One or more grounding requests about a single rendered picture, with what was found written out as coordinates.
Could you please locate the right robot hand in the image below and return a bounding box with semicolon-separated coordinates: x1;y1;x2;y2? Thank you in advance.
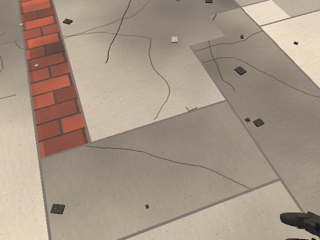
280;211;320;240

